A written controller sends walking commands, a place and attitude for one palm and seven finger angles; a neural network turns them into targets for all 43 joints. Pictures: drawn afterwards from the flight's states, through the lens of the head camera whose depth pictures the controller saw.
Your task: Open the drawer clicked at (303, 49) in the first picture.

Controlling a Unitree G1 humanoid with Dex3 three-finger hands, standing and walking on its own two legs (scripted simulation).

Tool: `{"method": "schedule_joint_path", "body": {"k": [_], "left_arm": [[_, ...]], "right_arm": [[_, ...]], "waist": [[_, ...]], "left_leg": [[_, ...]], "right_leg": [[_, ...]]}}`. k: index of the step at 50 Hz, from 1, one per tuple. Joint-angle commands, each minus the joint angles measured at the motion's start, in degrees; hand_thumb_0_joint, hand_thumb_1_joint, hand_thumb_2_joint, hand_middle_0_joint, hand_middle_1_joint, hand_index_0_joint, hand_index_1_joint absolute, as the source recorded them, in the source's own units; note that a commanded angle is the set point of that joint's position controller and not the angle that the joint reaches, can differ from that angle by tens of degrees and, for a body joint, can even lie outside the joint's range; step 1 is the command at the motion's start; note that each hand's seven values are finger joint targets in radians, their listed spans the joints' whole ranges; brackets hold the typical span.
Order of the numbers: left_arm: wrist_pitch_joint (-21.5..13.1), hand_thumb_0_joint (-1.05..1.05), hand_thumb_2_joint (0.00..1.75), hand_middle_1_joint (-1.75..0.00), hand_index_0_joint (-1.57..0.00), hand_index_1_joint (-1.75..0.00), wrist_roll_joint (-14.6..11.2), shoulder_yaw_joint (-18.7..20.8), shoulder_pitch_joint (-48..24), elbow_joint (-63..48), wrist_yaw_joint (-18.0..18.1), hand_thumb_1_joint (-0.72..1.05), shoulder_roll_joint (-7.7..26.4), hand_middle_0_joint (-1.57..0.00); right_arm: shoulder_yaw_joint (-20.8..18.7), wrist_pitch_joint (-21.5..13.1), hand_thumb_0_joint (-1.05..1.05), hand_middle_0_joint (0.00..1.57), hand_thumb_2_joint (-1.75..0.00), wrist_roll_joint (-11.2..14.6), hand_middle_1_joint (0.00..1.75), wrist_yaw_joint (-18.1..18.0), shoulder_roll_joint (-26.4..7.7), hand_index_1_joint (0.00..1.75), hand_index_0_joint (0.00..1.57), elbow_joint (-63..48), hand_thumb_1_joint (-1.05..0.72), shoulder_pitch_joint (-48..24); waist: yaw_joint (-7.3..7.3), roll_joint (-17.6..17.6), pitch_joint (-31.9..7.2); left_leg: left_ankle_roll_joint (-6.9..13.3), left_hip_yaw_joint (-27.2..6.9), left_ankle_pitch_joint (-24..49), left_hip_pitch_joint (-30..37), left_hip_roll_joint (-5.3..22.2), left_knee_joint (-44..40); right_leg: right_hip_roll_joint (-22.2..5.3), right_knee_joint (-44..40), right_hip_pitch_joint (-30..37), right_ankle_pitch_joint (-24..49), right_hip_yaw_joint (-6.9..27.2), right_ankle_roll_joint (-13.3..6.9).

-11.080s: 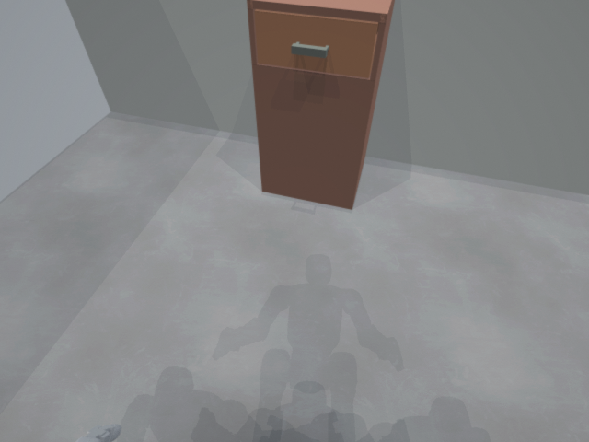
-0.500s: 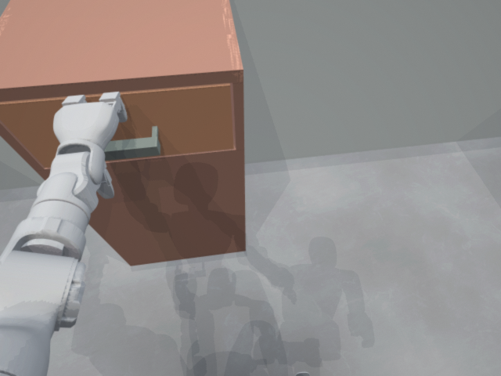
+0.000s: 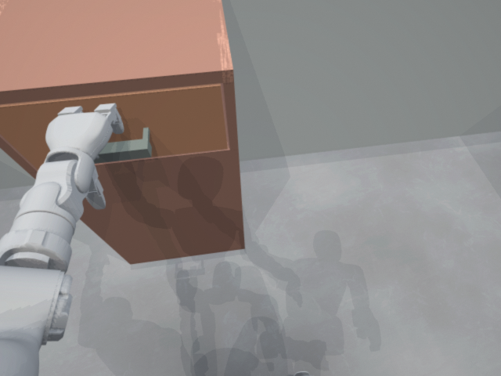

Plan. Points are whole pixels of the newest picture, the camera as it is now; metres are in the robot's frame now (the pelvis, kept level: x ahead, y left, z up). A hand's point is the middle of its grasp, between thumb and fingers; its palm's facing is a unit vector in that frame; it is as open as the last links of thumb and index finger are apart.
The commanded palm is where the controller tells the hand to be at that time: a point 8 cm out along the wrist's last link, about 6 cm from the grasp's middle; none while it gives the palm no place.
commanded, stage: move the hooked fingers above the handle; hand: left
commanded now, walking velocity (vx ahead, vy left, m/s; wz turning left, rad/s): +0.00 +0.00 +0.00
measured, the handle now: (118, 143) +0.54 +0.25 +0.00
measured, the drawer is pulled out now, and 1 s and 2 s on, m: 0.00 0.00 0.00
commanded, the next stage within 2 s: none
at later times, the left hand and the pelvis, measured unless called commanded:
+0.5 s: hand (98, 156) +0.47 +0.25 +0.05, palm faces -0.10 -0.01 -0.99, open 13.8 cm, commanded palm +0.46 +0.26 +0.12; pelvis -0.01 +0.01 +0.00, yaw +0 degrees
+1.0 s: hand (96, 150) +0.48 +0.26 +0.05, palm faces -0.08 -0.01 -1.00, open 13.8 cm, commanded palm +0.46 +0.27 +0.11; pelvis -0.01 +0.01 +0.00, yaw -1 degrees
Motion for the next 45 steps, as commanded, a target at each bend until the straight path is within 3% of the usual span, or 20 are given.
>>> {"method": "schedule_joint_path", "body": {"k": [1,3,5,7,9,12,13,15,18,21,23,26,30,32,33,36,37,40,42,45], "left_arm": [[-4.5,0.00,0.30,-1.20,-0.30,-1.20,0.4,7.1,-30.5,-15.6,4.8,-0.50,18.3,-0.30],[-3.8,0.00,0.30,-1.20,-0.30,-1.20,1.4,6.8,-30.8,-14.8,7.6,-0.50,16.9,-0.30],[-1.5,0.00,0.30,-1.20,-0.30,-1.20,1.9,9.1,-29.2,-12.2,9.9,-0.50,19.1,-0.30],[1.8,0.00,0.30,-1.20,-0.30,-1.20,1.9,10.2,-27.2,-9.0,11.0,-0.50,20.7,-0.30],[5.5,0.00,0.30,-1.20,-0.30,-1.20,1.6,7.5,-24.3,-4.2,10.5,-0.50,17.6,-0.30],[8.3,0.00,0.30,-1.20,-0.30,-1.20,1.3,5.8,-22.3,-1.1,7.2,-0.50,17.2,-0.30],[8.1,0.00,0.30,-1.20,-0.30,-1.20,0.9,3.5,-24.1,-2.3,5.6,-0.50,15.1,-0.30],[6.8,0.00,0.30,-1.20,-0.30,-1.20,0.7,3.6,-23.7,-3.1,3.2,-0.50,15.9,-0.30],[1.6,0.00,0.30,-1.20,-0.30,-1.20,0.3,3.0,-27.1,-7.7,1.1,-0.50,15.3,-0.30],[-4.1,0.00,0.30,-1.20,-0.30,-1.20,0.8,2.8,-31.9,-14.4,1.8,-0.50,14.8,-0.30],[-5.9,0.00,0.30,-1.20,-0.30,-1.20,1.5,5.0,-32.4,-15.3,4.1,-0.50,16.5,-0.30],[-4.7,0.00,0.30,-1.20,-0.30,-1.20,1.7,8.1,-32.2,-12.7,8.0,-0.50,19.2,-0.30],[2.3,0.00,0.30,-1.20,-0.30,-1.20,2.3,6.1,-31.5,-4.9,11.3,-0.50,16.3,-0.30],[5.4,0.00,0.30,-1.20,-0.30,-1.20,2.3,5.4,-30.4,-3.0,10.5,-0.50,16.1,-0.30],[6.6,0.00,0.30,-1.20,-0.30,-1.20,2.0,3.3,-29.9,-2.8,9.5,-0.50,13.5,-0.30],[8.1,0.00,0.30,-1.20,-0.30,-1.20,1.3,3.8,-29.1,-0.7,7.0,-0.50,14.3,-0.30],[8.5,0.00,0.30,-1.20,-0.30,-1.20,1.4,3.1,-28.9,0.6,6.2,-0.50,14.6,-0.30],[7.1,0.00,0.30,-1.20,-0.30,-1.20,1.3,3.7,-28.7,0.4,3.8,-0.50,16.8,-0.30],[3.8,0.00,0.30,-1.20,-0.30,-1.20,1.7,5.9,-30.1,-2.9,2.9,-0.50,20.6,-0.30],[-1.2,0.00,0.30,-1.20,-0.30,-1.20,2.6,6.7,-30.5,-8.2,3.1,-0.50,21.2,-0.30]], "right_arm": [[-2.9,-1.2,0.00,0.20,-0.90,-0.5,0.30,-1.4,-9.0,0.30,0.20,-2.9,-0.90,5.7],[-2.7,-1.4,0.00,0.20,-0.90,-0.9,0.30,-0.9,-8.1,0.30,0.20,-3.0,-0.90,5.6],[-2.5,-1.4,0.00,0.20,-0.90,-1.2,0.30,-0.1,-8.5,0.30,0.20,-2.6,-0.90,5.1],[-2.1,-1.1,0.00,0.20,-0.90,-1.3,0.30,0.4,-8.7,0.30,0.20,-3.0,-0.90,4.6],[-1.9,-1.0,0.00,0.20,-0.90,-1.0,0.30,0.8,-8.8,0.30,0.20,-3.4,-0.90,3.9],[-1.9,-0.5,0.00,0.20,-0.90,-0.2,0.30,0.4,-9.5,0.30,0.20,-4.2,-0.90,4.0],[-2.0,-0.6,0.00,0.20,-0.90,0.1,0.30,0.2,-9.6,0.30,0.20,-4.6,-0.90,4.1],[-1.8,-0.4,0.00,0.20,-0.90,0.5,0.30,-0.6,-9.8,0.30,0.20,-5.1,-0.90,3.9],[-2.1,-1.0,0.00,0.20,-0.90,0.3,0.30,-1.7,-9.4,0.30,0.20,-5.0,-0.90,4.3],[-2.4,-1.5,0.00,0.20,-0.90,-0.1,0.30,-2.2,-8.7,0.30,0.20,-4.9,-0.90,4.7],[-2.7,-2.0,0.00,0.20,-0.90,-0.5,0.30,-2.0,-8.4,0.30,0.20,-4.0,-0.90,5.5],[-2.4,-2.0,0.00,0.20,-0.90,-1.2,0.30,-1.1,-8.7,0.30,0.20,-3.0,-0.90,6.0],[-2.2,-2.0,0.00,0.20,-0.90,-1.4,0.30,0.6,-9.2,0.30,0.20,-2.0,-0.90,6.2],[-2.2,-1.7,0.00,0.20,-0.90,-1.1,0.30,1.0,-9.5,0.30,0.20,-2.5,-0.90,6.5],[-2.3,-1.6,0.00,0.20,-0.90,-0.9,0.30,1.2,-9.4,0.30,0.20,-2.8,-0.90,6.8],[-2.2,-0.9,0.00,0.20,-0.90,-0.5,0.30,0.7,-9.9,0.30,0.20,-2.6,-0.90,6.8],[-1.9,-0.6,0.00,0.20,-0.90,-0.2,0.30,0.4,-10.0,0.30,0.20,-2.8,-0.90,6.3],[-1.2,-0.9,0.00,0.20,-0.90,0.4,0.30,-0.7,-10.1,0.30,0.20,-3.6,-0.90,5.2],[-1.1,-1.1,0.00,0.20,-0.90,0.3,0.30,-1.5,-10.0,0.30,0.20,-4.2,-0.90,5.1],[-1.5,-1.8,0.00,0.20,-0.90,-0.2,0.30,-2.0,-9.2,0.30,0.20,-4.8,-0.90,5.5]], "waist": [[-1.62,2.0,-23.0],[-1.01,5.7,-25.0],[-0.10,6.2,-25.7],[0.68,4.4,-26.9],[0.34,1.2,-24.5],[0.05,-3.5,-25.6],[-1.05,-4.5,-25.2],[-1.11,-5.7,-23.8],[-2.38,-4.5,-21.3],[-3.02,0.3,-22.0],[-2.31,4.5,-23.2],[-1.31,6.1,-24.9],[-1.92,5.1,-23.9],[-1.42,3.9,-27.0],[-1.40,3.3,-28.2],[-1.85,-2.5,-26.5],[-2.20,-3.6,-23.6],[-2.16,-5.2,-18.6],[-1.50,-3.2,-20.3],[-1.20,1.7,-23.2]], "left_leg": [[2.6,1.9,27.9,11.0,-2.2,-0.5],[2.1,1.8,30.2,11.5,-2.4,0.2],[1.6,1.9,32.6,10.8,-2.2,0.7],[1.6,2.5,32.4,8.4,-2.4,0.7],[1.8,3.4,29.0,6.4,-2.4,-0.2],[2.2,4.2,27.2,5.8,-2.2,-1.1],[2.5,4.2,26.1,6.4,-2.1,-1.5],[2.8,4.1,24.2,6.4,-2.2,-2.2],[3.3,3.4,22.2,8.0,-2.2,-2.2],[3.0,2.3,24.1,11.2,-2.1,-1.1],[2.3,1.4,26.3,12.9,-1.9,-0.2],[1.5,0.9,29.3,11.6,-2.1,1.0],[1.0,1.2,29.3,9.7,-1.5,1.2],[1.1,1.6,30.5,10.0,-1.4,1.0],[1.2,1.8,31.6,10.8,-1.4,0.9],[1.9,2.2,29.3,8.9,-1.4,-0.1],[2.2,2.5,25.7,7.1,-1.5,-1.0],[2.8,2.9,18.4,4.0,-1.9,-2.7],[3.0,3.0,18.0,4.1,-2.1,-2.5],[2.8,2.7,20.3,6.4,-2.1,-1.3]], "right_leg": [[1.8,-1.2,12.7,22.5,-1.0,-2.2],[1.8,0.3,11.9,22.6,-1.6,-2.4],[1.8,1.5,11.6,23.3,-2.2,-2.5],[1.7,2.1,14.4,25.2,-2.2,-2.3],[1.6,1.0,15.2,24.9,-2.4,-1.9],[1.4,-0.2,18.7,26.7,-1.7,-1.4],[1.4,-1.0,18.7,26.7,-1.5,-1.1],[1.3,-1.8,19.0,25.4,-1.3,-1.1],[1.3,-2.8,16.4,22.7,-0.7,-1.2],[1.6,-2.2,12.2,20.1,-0.7,-1.7],[1.9,-0.7,9.1,18.5,-1.3,-2.2],[2.1,1.1,7.8,18.5,-2.2,-2.6],[2.2,1.8,5.9,17.7,-3.4,-2.4],[2.2,1.7,8.8,19.8,-3.2,-2.1],[2.3,1.4,10.0,21.0,-3.1,-2.1],[2.2,-0.1,12.9,22.2,-2.6,-1.7],[2.0,-0.8,13.0,21.1,-2.3,-1.5],[1.6,-2.5,13.4,17.1,-1.6,-1.4],[1.3,-2.1,14.7,17.1,-0.8,-1.5],[1.5,-0.8,13.3,17.7,-0.6,-1.9]]}}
